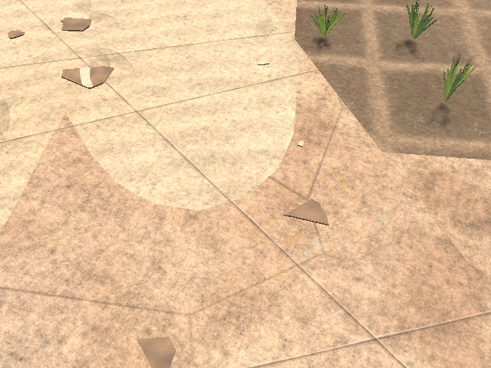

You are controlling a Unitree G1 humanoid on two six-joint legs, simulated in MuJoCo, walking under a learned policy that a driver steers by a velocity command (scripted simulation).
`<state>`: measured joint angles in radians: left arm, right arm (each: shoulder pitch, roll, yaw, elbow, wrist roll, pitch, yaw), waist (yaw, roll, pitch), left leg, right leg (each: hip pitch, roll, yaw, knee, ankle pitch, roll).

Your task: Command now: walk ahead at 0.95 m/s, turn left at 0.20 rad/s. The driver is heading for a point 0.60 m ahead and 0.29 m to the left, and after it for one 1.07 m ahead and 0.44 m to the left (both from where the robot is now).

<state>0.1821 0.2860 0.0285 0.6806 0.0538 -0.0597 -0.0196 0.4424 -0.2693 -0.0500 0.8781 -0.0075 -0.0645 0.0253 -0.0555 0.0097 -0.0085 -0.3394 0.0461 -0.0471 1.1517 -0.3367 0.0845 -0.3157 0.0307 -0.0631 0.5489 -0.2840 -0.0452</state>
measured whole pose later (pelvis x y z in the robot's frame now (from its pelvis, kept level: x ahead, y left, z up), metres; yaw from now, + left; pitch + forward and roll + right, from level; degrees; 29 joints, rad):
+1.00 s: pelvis +0.86 +0.20 +0.00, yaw +50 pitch +1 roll -3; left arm 0.43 0.34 0.06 0.83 0.03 -0.09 0.00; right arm 0.09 -0.38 -0.06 0.66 -0.03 0.00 0.07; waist 0.05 0.06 0.01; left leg -0.72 0.04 0.01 1.25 -0.19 0.10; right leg -0.07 -0.01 -0.17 0.36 -0.31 0.03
